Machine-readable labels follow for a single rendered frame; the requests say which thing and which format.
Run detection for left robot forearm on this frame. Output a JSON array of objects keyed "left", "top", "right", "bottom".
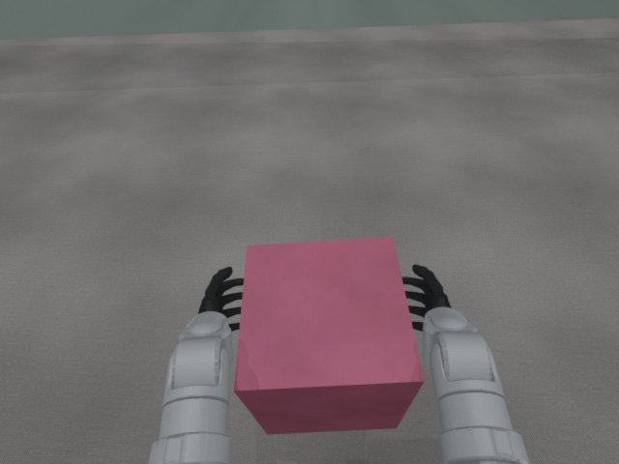
[{"left": 148, "top": 311, "right": 233, "bottom": 464}]

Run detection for carton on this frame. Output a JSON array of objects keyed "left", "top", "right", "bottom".
[{"left": 234, "top": 237, "right": 425, "bottom": 434}]

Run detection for right robot forearm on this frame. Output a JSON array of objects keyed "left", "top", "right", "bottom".
[{"left": 423, "top": 306, "right": 530, "bottom": 464}]

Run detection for robot right hand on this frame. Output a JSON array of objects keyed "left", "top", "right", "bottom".
[{"left": 402, "top": 265, "right": 451, "bottom": 331}]

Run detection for robot left hand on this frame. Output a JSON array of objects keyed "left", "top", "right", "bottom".
[{"left": 198, "top": 267, "right": 244, "bottom": 332}]

